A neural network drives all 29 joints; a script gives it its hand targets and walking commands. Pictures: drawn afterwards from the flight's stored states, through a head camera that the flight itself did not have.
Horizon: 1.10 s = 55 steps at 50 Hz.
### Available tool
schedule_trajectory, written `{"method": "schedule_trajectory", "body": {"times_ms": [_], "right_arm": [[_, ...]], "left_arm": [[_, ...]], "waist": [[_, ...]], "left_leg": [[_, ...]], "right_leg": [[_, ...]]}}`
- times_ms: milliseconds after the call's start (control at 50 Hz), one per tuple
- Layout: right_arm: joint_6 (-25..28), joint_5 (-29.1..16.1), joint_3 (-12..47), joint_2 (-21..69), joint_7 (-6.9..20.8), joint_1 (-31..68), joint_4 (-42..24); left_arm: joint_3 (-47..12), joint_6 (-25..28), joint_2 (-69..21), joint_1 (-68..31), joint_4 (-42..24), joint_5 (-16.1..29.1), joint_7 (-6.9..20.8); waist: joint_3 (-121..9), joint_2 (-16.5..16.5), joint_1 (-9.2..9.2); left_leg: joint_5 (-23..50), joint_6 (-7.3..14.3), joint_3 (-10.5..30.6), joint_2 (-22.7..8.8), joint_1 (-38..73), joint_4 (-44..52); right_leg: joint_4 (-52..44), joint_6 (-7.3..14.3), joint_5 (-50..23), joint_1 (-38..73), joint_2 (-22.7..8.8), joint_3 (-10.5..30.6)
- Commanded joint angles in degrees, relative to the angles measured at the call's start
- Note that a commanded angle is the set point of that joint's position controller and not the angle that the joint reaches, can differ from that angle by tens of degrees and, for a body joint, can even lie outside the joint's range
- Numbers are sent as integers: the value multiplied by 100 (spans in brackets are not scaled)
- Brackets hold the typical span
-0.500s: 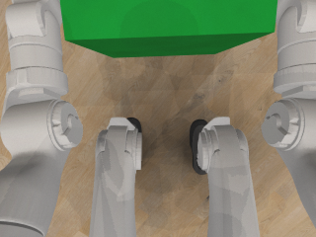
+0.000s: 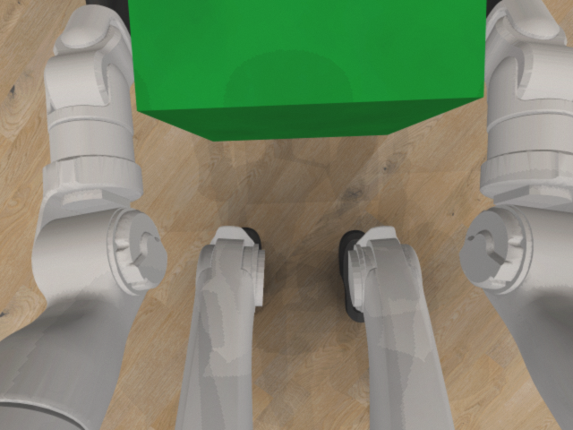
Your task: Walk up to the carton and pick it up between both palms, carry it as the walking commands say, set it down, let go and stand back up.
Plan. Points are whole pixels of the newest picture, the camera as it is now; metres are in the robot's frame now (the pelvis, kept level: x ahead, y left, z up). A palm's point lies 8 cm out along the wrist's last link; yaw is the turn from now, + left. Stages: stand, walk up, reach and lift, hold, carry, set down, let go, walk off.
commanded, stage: reach and lift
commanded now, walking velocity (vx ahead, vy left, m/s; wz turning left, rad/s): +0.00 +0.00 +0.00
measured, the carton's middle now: (299, 17) +0.57 +0.02 -0.18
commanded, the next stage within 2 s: none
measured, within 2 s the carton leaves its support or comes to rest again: neither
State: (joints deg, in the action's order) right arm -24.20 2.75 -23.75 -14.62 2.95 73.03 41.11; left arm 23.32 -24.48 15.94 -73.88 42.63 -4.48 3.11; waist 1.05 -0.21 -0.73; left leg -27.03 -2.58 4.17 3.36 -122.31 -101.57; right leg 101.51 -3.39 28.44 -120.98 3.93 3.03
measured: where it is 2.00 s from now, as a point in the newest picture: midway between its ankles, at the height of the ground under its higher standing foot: (300, 289)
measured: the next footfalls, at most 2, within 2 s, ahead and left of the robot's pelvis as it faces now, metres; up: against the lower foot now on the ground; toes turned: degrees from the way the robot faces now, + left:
none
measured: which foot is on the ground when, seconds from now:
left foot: down 0.00-1.00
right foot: down 0.00-1.00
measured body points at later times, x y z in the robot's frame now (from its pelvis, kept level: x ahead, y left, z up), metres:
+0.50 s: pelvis +0.00 +0.00 +0.06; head +0.31 +0.02 +0.38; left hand +0.53 +0.22 -0.04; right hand +0.54 -0.18 -0.03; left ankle +0.11 +0.13 -0.45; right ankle +0.11 -0.13 -0.45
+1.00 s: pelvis +0.02 +0.00 +0.12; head +0.29 +0.02 +0.47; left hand +0.51 +0.22 +0.03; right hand +0.52 -0.18 +0.04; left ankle +0.11 +0.13 -0.45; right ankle +0.11 -0.13 -0.45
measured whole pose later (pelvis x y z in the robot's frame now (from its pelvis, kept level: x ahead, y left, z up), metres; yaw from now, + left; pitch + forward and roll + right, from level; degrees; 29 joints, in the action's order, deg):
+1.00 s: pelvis +0.02 +0.00 +0.12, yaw +1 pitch +44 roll -2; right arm -24.3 7.5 -26.6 -8.0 6.4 56.1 35.5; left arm 25.5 -25.0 8.9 -57.4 36.8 -8.9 5.5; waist -7.7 -0.1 -0.2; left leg -21.8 -2.2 5.5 3.9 -99.4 -77.3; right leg 77.0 -3.1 23.1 -97.9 3.7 4.1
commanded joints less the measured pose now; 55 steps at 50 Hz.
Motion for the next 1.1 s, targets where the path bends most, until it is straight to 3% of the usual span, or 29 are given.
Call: {"method": "schedule_trajectory", "body": {"times_ms": [0,1080], "right_arm": [[136,-756,2470,5238,1266,3829,-698],[123,-346,2682,6221,1711,1709,-967]], "left_arm": [[-2428,125,-5449,-3692,-689,818,1394],[-2747,143,-6507,-1672,-1008,445,1651]], "waist": [[-7118,67,-39],[-6799,134,72]], "left_leg": [[1844,121,-885,303,4173,871],[2262,121,-696,415,6425,3404]], "right_leg": [[-938,183,-1664,3450,330,-889],[-3413,39,-2066,5535,437,-818]]}}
